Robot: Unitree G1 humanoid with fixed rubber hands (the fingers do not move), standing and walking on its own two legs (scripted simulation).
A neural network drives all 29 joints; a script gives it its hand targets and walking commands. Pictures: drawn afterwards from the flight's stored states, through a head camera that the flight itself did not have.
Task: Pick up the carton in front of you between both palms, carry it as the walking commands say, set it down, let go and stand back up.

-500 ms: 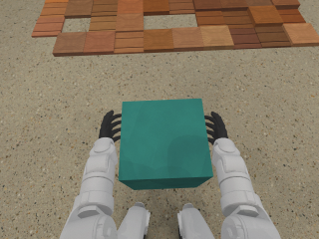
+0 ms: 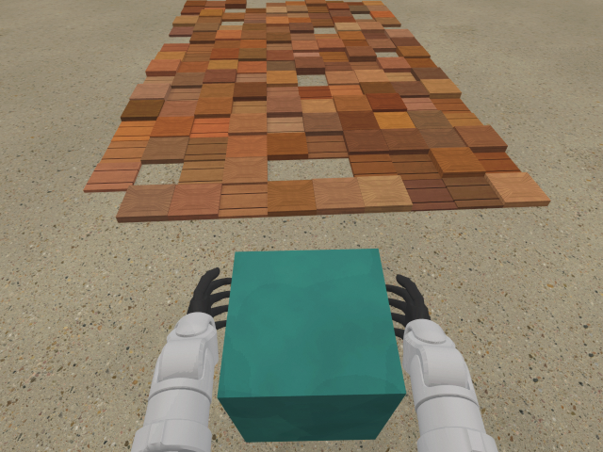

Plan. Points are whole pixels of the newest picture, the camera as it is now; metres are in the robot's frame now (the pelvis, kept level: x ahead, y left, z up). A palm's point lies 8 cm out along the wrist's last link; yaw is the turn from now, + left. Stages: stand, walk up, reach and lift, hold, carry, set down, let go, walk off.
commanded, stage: reach and lift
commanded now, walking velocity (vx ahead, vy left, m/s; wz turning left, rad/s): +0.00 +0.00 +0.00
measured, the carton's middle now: (308, 350) +0.28 +0.00 -0.06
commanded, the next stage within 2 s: hold in 0.98 s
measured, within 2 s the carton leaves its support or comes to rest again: neither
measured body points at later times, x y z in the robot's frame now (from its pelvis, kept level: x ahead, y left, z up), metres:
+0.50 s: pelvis -0.02 +0.00 +0.00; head -0.04 +0.00 +0.45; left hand +0.30 +0.15 +0.03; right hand +0.29 -0.15 +0.02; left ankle +0.01 +0.13 -0.74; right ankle +0.00 -0.13 -0.74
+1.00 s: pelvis +0.00 +0.00 +0.01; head -0.04 +0.00 +0.46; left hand +0.30 +0.15 +0.04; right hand +0.29 -0.15 +0.03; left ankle +0.01 +0.13 -0.74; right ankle +0.00 -0.13 -0.74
